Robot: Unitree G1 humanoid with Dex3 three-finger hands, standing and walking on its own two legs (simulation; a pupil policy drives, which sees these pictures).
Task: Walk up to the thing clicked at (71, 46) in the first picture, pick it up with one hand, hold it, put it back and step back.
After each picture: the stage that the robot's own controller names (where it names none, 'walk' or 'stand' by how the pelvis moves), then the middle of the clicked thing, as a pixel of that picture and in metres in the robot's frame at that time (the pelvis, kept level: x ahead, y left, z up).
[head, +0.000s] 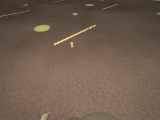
stand; (71, 44) +1.74 +0.50 -0.72
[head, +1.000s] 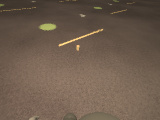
walk; (77, 47) +1.63 +0.23 -0.70
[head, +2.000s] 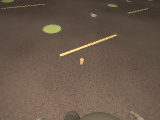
walk; (81, 61) +1.09 +0.14 -0.71
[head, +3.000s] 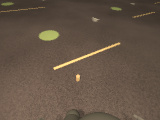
walk; (77, 78) +0.72 +0.16 -0.70
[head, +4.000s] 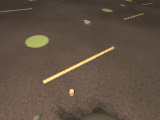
stand; (71, 92) +0.48 +0.17 -0.71
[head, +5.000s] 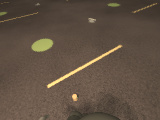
stand; (75, 97) +0.39 +0.22 -0.71
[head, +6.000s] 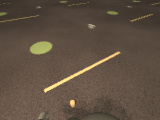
stand; (72, 103) +0.35 +0.20 -0.72
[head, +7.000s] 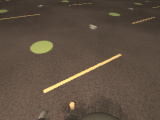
stand; (72, 105) +0.33 +0.18 -0.72
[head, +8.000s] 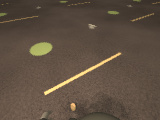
stand; (73, 107) +0.31 +0.19 -0.73
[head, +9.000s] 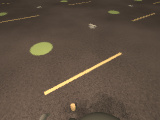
stand; (73, 107) +0.31 +0.19 -0.73
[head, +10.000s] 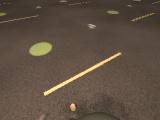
stand; (72, 107) +0.30 +0.19 -0.73
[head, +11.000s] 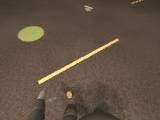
go down; (69, 94) +0.33 +0.20 -0.67
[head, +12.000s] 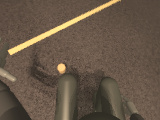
go down; (61, 68) +0.38 +0.24 -0.29
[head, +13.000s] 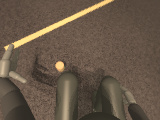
close in; (60, 66) +0.38 +0.25 -0.28
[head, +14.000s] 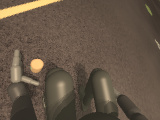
close in; (36, 66) +0.36 +0.26 -0.21
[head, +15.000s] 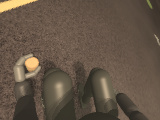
close; (32, 65) +0.36 +0.28 -0.21
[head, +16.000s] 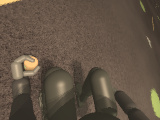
lift; (30, 64) +0.36 +0.28 -0.22
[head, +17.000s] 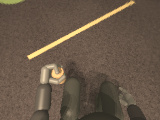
lift; (59, 75) +0.30 +0.23 -0.05
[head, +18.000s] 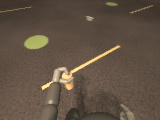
lift; (68, 80) +0.32 +0.16 -0.01
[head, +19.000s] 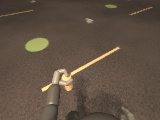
hold; (67, 82) +0.31 +0.17 -0.02
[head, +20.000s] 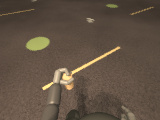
hold; (68, 81) +0.31 +0.17 -0.02
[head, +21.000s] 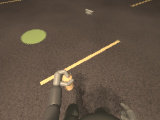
crouch; (67, 82) +0.31 +0.16 -0.06
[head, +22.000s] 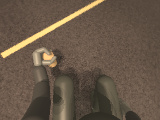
lower; (50, 59) +0.42 +0.26 -0.12
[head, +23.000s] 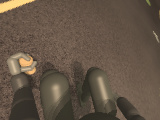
lower; (28, 65) +0.38 +0.28 -0.22
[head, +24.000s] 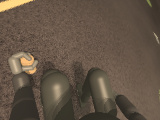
lower; (29, 64) +0.37 +0.29 -0.22
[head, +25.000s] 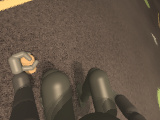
lower; (29, 64) +0.37 +0.29 -0.22
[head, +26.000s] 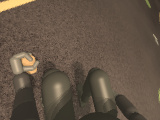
lower; (30, 64) +0.37 +0.29 -0.22
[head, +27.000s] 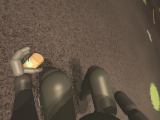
open; (32, 63) +0.37 +0.25 -0.21
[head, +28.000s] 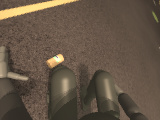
stand; (55, 60) +0.42 +0.18 -0.25
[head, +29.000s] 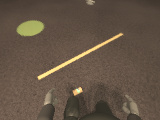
stand; (77, 91) +0.36 +0.11 -0.60
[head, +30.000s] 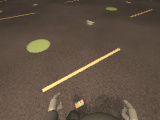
stand; (79, 103) +0.35 +0.10 -0.69
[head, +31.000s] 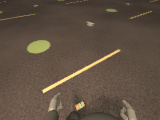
stand; (79, 105) +0.33 +0.09 -0.69
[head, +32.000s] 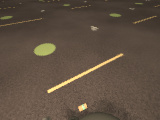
stand; (82, 107) +0.35 +0.08 -0.74
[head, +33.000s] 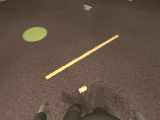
walk; (82, 89) +0.42 +0.05 -0.72
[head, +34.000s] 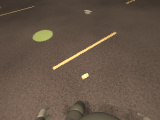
walk; (84, 76) +0.70 +0.12 -0.72
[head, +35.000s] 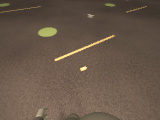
stand; (83, 68) +0.93 +0.11 -0.73
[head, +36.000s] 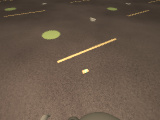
stand; (85, 71) +0.94 +0.08 -0.75
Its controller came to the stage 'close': yes
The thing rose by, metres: 0.69
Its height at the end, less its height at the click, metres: -0.02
